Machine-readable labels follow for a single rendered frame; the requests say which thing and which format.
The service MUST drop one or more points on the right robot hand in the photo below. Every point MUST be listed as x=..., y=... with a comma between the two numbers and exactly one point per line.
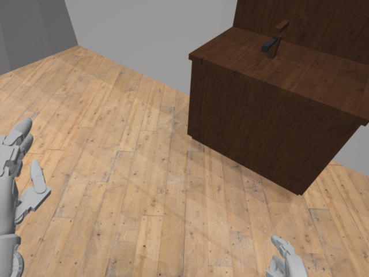
x=293, y=266

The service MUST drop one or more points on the left robot hand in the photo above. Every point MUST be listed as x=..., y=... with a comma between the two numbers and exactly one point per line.
x=12, y=150

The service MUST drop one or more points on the tap lever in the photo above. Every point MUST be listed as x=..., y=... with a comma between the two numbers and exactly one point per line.
x=265, y=47

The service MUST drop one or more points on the counter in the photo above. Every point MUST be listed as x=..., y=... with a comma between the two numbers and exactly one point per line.
x=284, y=114

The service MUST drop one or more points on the robot left forearm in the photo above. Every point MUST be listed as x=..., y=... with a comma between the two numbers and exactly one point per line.
x=11, y=261

